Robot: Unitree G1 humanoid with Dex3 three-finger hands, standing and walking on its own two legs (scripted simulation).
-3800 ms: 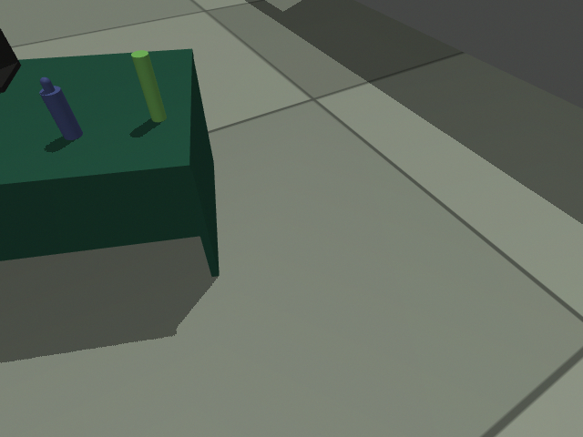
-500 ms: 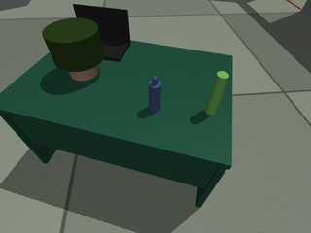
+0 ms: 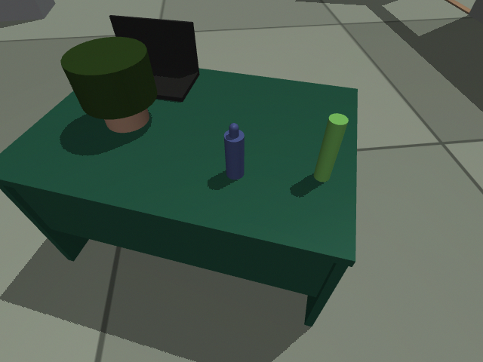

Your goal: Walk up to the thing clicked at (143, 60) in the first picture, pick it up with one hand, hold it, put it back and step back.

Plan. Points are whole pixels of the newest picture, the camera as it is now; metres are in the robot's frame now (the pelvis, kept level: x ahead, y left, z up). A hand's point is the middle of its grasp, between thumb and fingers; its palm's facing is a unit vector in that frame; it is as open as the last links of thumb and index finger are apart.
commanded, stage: walk up
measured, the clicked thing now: (329, 150) +0.65 -0.23 -0.07
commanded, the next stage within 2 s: stand in 0.30 s
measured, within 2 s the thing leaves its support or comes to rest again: neither
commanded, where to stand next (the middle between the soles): +0.03 +0.00 m, yaw -2 degrees
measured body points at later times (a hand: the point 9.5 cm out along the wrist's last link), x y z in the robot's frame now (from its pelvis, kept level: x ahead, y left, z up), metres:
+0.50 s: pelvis +0.00 +0.00 +0.00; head +0.01 +0.00 +0.45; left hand +0.09 +0.30 -0.13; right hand +0.07 -0.30 -0.14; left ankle -0.04 +0.12 -0.75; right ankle +0.05 -0.11 -0.75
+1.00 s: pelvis +0.01 +0.00 +0.00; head +0.02 -0.01 +0.45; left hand +0.08 +0.30 -0.13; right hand +0.09 -0.30 -0.14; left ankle -0.04 +0.12 -0.75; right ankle +0.05 -0.11 -0.75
